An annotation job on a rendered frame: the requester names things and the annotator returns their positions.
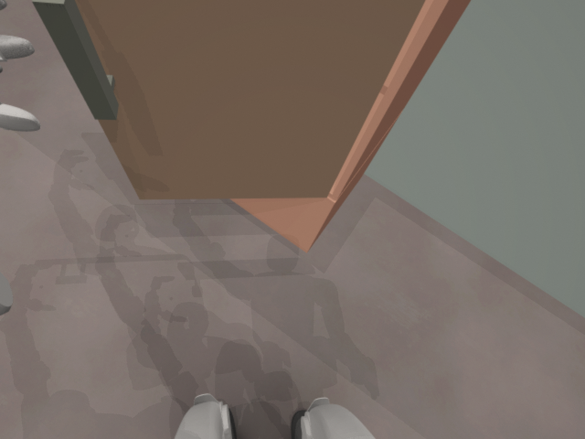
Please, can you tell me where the robot left thigh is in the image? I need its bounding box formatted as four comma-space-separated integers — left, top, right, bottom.
175, 402, 232, 439

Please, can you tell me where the robot left shin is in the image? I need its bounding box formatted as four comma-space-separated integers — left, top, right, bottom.
194, 393, 218, 405

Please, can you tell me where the cupboard door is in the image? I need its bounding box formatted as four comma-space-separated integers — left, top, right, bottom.
75, 0, 425, 199

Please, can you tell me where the handle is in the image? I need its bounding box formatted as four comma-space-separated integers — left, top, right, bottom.
32, 0, 119, 120

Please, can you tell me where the robot left hand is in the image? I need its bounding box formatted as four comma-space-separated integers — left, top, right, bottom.
0, 0, 40, 132

